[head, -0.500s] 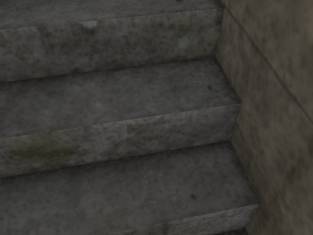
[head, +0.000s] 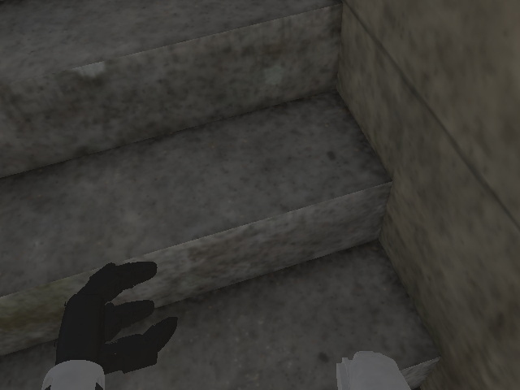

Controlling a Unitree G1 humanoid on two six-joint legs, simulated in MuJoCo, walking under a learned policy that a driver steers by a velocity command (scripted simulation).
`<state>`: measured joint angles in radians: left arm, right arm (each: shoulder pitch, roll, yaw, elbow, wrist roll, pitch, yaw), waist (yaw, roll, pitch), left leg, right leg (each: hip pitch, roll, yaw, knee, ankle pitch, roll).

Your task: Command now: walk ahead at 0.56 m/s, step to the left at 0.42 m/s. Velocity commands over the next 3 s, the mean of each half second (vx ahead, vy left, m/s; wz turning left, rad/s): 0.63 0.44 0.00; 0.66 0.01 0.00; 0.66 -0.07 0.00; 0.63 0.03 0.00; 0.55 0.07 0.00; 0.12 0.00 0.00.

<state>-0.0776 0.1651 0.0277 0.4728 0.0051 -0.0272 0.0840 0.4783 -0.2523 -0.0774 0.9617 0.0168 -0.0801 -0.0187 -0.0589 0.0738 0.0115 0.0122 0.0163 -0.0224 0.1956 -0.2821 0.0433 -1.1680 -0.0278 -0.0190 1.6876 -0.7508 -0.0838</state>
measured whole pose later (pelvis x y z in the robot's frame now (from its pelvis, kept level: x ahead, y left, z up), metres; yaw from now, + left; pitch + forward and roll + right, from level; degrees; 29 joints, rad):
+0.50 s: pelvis +0.23 +0.07 +0.21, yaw +3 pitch +5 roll +3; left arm 0.44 0.20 0.08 0.93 -0.01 -0.10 0.16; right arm -0.10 -0.07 0.05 0.42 0.00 0.07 0.06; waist 0.09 -0.01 0.07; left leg -1.10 0.07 0.13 1.52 -0.60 0.19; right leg -0.03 -0.20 -0.06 0.10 -0.05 0.05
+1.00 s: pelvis +0.48 +0.17 +0.42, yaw +4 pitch +5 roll -5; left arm -0.05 0.05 -0.07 0.59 -0.05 0.07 0.08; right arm 0.56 -0.10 -0.03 1.06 0.05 -0.17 -0.04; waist -0.05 -0.04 0.05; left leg -0.03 0.00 0.06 0.18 -0.02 0.09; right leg -1.09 0.09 -0.25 1.44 -0.43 -0.17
